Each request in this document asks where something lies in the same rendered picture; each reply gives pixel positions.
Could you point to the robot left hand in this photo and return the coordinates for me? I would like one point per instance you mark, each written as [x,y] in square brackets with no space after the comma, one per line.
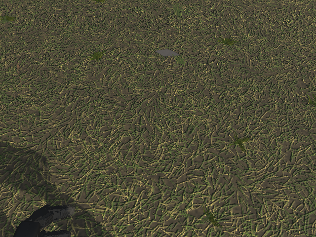
[41,218]

